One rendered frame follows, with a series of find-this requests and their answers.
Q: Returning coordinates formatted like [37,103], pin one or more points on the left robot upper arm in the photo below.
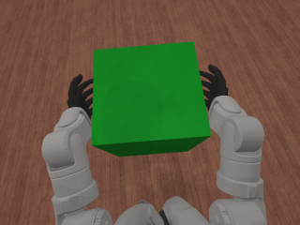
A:
[96,216]

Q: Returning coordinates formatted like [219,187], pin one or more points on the left robot forearm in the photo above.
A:
[68,165]

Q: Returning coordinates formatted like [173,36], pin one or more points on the right robot forearm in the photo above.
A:
[241,149]

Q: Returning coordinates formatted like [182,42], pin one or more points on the left robot hand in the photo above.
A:
[76,96]

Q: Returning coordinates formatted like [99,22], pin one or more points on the robot left shin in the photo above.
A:
[159,218]

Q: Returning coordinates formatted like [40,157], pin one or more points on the carton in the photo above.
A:
[148,100]

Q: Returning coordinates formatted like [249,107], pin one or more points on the right robot hand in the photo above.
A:
[216,88]

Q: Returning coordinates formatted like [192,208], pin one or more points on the right robot upper arm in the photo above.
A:
[233,212]

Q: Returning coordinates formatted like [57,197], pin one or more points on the left robot foot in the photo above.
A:
[165,220]

